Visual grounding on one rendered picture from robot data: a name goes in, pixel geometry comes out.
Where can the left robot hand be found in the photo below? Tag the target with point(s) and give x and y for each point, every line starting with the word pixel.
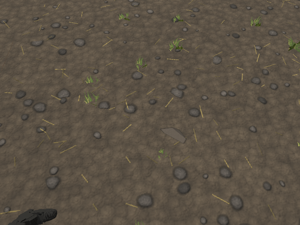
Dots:
pixel 35 217

